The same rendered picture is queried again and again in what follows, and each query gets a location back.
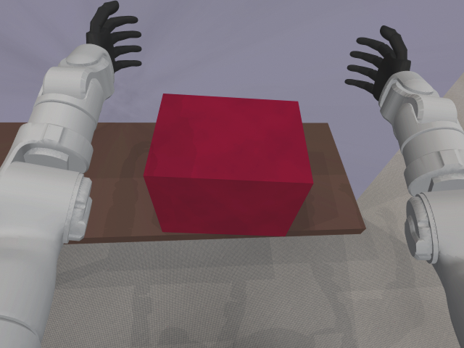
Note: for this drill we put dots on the robot left forearm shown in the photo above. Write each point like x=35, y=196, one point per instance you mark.
x=66, y=112

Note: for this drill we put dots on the robot left upper arm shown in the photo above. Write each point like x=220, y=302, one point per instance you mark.
x=41, y=208

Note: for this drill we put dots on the left robot hand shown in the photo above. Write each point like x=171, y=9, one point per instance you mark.
x=100, y=34

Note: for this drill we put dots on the table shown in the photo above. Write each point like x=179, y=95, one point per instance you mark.
x=122, y=209

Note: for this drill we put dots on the carton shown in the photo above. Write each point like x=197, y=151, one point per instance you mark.
x=224, y=165

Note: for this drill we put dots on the robot right upper arm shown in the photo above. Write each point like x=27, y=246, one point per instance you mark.
x=434, y=230

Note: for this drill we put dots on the right robot hand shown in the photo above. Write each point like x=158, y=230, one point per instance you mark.
x=394, y=61

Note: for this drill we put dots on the robot right forearm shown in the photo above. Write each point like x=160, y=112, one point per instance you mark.
x=429, y=134

